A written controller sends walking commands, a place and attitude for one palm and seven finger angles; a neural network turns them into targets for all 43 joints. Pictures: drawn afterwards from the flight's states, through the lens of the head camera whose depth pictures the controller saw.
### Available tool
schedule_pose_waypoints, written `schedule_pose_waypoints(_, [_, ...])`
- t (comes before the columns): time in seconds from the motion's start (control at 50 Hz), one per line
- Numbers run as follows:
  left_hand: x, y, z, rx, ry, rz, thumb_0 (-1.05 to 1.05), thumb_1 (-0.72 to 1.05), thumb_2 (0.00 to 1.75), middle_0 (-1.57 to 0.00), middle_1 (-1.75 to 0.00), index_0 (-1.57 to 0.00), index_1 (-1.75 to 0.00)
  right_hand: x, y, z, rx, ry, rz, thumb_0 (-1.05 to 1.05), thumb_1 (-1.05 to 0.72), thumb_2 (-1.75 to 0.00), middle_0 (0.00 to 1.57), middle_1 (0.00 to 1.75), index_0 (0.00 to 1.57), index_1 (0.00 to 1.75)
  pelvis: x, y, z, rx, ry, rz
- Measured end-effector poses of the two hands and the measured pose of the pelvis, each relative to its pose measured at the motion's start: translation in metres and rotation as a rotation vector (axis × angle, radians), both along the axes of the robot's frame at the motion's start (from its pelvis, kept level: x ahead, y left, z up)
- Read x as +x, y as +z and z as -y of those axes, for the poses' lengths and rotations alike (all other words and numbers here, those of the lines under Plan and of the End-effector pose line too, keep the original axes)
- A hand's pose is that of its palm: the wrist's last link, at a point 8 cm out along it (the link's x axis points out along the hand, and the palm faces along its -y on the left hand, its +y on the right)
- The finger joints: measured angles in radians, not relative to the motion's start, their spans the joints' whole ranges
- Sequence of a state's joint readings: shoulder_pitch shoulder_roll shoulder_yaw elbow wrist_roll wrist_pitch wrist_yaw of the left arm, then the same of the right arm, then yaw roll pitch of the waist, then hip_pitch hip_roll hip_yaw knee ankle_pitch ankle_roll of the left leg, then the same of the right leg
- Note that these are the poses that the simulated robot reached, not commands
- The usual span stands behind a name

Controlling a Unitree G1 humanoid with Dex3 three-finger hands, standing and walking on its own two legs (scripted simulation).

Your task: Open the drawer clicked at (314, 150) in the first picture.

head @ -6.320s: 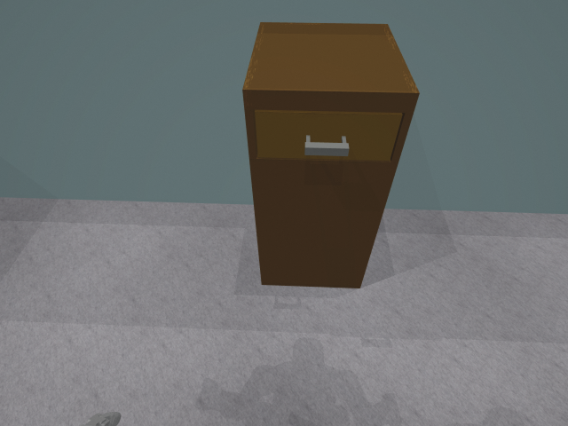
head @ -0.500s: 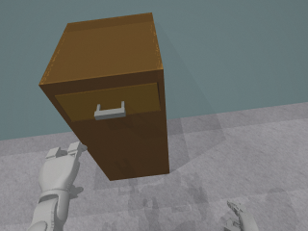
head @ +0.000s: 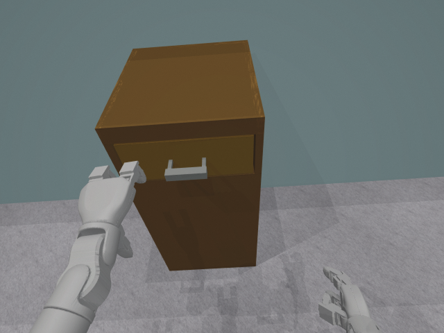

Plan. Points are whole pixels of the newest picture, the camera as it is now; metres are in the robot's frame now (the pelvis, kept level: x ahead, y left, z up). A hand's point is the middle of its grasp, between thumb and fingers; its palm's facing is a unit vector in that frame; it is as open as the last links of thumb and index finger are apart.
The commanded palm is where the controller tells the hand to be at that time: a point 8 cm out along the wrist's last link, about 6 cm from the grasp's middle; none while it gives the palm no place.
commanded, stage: raise the hand with hooked fingers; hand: left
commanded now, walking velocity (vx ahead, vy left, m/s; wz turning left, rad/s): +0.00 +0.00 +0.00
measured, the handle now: (186, 168) +0.51 +0.18 -0.04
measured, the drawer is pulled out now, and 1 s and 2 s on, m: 0.00 0.00 0.00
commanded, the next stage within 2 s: move the hooked fingers above the handle in 0.52 s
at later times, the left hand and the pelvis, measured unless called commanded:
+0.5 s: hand (123, 202) +0.31 +0.23 +0.08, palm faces +0.08 -0.07 -0.99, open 13.8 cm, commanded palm +0.28 +0.24 +0.13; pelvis +0.00 +0.00 +0.01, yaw +0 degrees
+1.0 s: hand (138, 191) +0.35 +0.22 +0.07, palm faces +0.05 -0.04 -1.00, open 13.8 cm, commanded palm +0.33 +0.22 +0.12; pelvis +0.00 -0.02 +0.00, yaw +1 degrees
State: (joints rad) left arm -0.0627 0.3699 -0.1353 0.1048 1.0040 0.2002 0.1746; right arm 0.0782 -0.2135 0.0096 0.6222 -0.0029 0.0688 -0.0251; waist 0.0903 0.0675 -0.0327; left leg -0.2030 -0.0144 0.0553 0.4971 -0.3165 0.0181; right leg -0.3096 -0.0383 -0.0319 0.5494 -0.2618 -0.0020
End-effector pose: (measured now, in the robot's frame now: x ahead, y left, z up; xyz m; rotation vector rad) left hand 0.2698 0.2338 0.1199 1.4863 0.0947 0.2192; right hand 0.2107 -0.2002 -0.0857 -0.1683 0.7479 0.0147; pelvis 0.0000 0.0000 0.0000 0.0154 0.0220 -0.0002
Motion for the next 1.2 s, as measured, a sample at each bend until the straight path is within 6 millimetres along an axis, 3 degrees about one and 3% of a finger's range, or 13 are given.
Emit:
schedule_pose_waypoints(0.1, [0.008,0.010,-0.011,0.018,0.007,0.001,0.00,-0.48,0.31,-0.32,-1.19,-0.32,-1.19,-0.004,-0.003,-0.008,0.001,0.026,-0.040,0.01,-0.90,-0.90,0.20,0.30,0.20,0.30,0.001,0.002,-0.001,-0.005,0.008,0.009])
schedule_pose_waypoints(0.22, [0.019,0.025,-0.020,0.025,0.013,0.002,0.00,-0.49,0.30,-0.32,-1.20,-0.32,-1.20,-0.017,-0.013,-0.002,-0.010,0.016,-0.103,0.01,-0.90,-0.90,0.20,0.30,0.20,0.30,0.003,0.005,-0.003,-0.008,0.015,0.005])
schedule_pose_waypoints(0.38, [0.018,0.006,-0.008,-0.015,-0.051,-0.075,0.00,-0.49,0.30,-0.32,-1.20,-0.31,-1.20,-0.034,-0.018,0.021,-0.040,-0.025,-0.154,0.01,-0.90,-0.90,0.20,0.30,0.20,0.30,0.005,0.006,-0.002,-0.007,0.004,-0.008])
schedule_pose_waypoints(0.46, [0.014,0.007,-0.001,-0.003,-0.088,-0.032,0.00,-0.49,0.30,-0.32,-1.20,-0.32,-1.20,-0.038,-0.018,0.030,-0.057,-0.034,-0.162,0.01,-0.90,-0.90,0.20,0.30,0.20,0.30,0.005,0.006,0.001,-0.006,0.003,-0.013])
schedule_pose_waypoints(0.6, [0.015,0.019,-0.004,0.017,-0.023,0.037,0.00,-0.49,0.30,-0.32,-1.20,-0.32,-1.20,-0.035,-0.020,0.033,-0.031,-0.044,-0.149,0.01,-0.90,-0.90,0.20,0.30,0.20,0.30,0.003,0.006,0.006,-0.003,0.005,-0.013])
schedule_pose_waypoints(0.76, [0.020,0.005,0.005,-0.002,-0.007,-0.061,0.00,-0.49,0.30,-0.32,-1.20,-0.32,-1.20,-0.025,-0.014,0.030,-0.023,-0.036,-0.102,0.01,-0.90,-0.90,0.20,0.30,0.20,0.30,-0.001,0.006,0.012,0.000,0.010,-0.008])
schedule_pose_waypoints(0.92, [0.038,-0.001,0.016,0.022,-0.083,-0.048,0.00,-0.49,0.30,-0.32,-1.20,-0.32,-1.20,-0.032,-0.014,0.038,-0.050,-0.051,-0.101,0.01,-0.90,-0.90,0.20,0.30,0.20,0.30,-0.004,0.004,0.016,0.000,0.014,-0.023])
schedule_pose_waypoints(1.08, [0.066,-0.004,0.013,0.037,-0.050,-0.056,0.00,-0.49,0.30,-0.32,-1.20,-0.32,-1.20,-0.059,-0.026,0.048,-0.057,-0.107,-0.176,0.01,-0.90,-0.90,0.20,0.30,0.20,0.30,-0.003,0.003,0.014,0.001,0.010,-0.055])
schedule_pose_waypoints(1.2, [0.082,-0.013,0.025,0.027,-0.092,-0.084,0.00,-0.49,0.30,-0.32,-1.20,-0.32,-1.20,-0.079,-0.033,0.055,-0.066,-0.146,-0.232,0.01,-0.90,-0.90,0.20,0.30,0.20,0.30,0.000,0.002,0.010,0.001,0.003,-0.076])
